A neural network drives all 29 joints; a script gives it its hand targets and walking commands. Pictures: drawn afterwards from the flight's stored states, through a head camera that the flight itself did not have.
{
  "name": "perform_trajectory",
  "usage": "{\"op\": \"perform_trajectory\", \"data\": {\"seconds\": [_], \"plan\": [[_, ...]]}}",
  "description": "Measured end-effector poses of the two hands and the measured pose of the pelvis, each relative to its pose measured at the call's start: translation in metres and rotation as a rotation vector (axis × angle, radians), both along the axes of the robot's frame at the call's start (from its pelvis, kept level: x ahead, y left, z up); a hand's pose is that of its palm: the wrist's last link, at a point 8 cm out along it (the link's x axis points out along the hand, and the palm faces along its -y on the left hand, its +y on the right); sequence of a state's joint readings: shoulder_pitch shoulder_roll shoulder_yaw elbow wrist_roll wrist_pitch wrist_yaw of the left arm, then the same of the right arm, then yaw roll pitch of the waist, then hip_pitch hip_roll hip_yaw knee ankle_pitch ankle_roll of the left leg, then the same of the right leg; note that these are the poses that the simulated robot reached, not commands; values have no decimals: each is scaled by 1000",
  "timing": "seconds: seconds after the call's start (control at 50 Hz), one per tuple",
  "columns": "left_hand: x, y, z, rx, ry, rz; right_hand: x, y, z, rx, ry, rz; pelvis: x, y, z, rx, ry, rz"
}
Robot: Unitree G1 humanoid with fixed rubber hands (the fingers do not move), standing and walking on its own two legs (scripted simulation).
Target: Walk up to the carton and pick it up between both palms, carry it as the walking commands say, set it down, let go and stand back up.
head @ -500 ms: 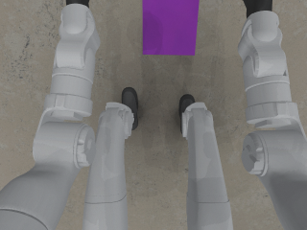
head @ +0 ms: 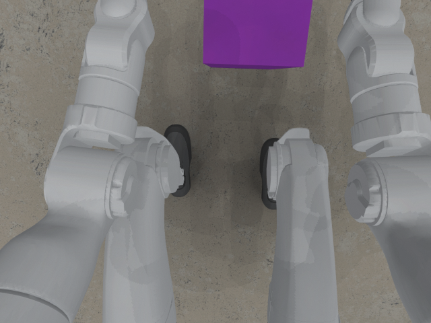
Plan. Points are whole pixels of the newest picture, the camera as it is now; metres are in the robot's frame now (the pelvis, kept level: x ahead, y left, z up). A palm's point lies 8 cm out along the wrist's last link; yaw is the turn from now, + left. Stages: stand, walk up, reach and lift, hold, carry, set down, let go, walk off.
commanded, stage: reach and lift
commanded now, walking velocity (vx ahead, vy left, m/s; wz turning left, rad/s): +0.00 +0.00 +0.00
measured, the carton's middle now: (249, 8) +0.53 -0.05 -0.34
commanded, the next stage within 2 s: none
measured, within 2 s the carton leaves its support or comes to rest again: neither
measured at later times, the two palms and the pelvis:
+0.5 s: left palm out of the picture +0.56 +0.09 -0.27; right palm (340, 4) +0.53 -0.19 -0.29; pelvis +0.00 -0.01 -0.08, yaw +1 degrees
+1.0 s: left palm out of the picture +0.57 +0.09 -0.27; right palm (335, 5) +0.53 -0.19 -0.29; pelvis +0.00 +0.00 -0.09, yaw +1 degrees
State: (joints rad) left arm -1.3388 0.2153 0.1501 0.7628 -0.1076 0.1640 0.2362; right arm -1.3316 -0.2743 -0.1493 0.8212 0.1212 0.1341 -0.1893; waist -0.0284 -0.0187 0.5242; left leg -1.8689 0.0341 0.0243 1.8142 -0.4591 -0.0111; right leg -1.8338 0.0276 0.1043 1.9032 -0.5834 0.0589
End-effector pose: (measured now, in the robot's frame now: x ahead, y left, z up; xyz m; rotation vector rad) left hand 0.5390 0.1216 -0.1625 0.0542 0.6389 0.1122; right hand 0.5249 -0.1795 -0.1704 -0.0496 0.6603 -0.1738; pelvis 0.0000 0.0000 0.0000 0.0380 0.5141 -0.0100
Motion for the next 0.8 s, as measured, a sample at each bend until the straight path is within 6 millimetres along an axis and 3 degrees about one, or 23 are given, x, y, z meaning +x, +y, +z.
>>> {"op": "perform_trajectory", "data": {"seconds": [0.2, 0.32, 0.42, 0.56, 0.8], "plan": [[-2, -8, -55, 16, 43, -43, -13, 0, -69, 31, 80, -7, -1, -2, -38, 3, 32, 6], [13, -18, -64, 19, 28, -57, -12, -2, -92, 62, 73, -24, 0, -4, -57, 6, 28, 8], [12, -26, -96, -9, 111, -71, -8, -5, -112, 46, 96, 2, 1, -8, -73, 14, 43, 8], [27, -27, -106, -12, 58, -68, 2, -19, -124, 28, 69, -20, 4, -6, -85, 10, 64, 8], [29, -23, -108, -14, 62, -63, 1, -10, -126, 37, 72, 22, 4, -5, -88, 6, 61, 7]]}}
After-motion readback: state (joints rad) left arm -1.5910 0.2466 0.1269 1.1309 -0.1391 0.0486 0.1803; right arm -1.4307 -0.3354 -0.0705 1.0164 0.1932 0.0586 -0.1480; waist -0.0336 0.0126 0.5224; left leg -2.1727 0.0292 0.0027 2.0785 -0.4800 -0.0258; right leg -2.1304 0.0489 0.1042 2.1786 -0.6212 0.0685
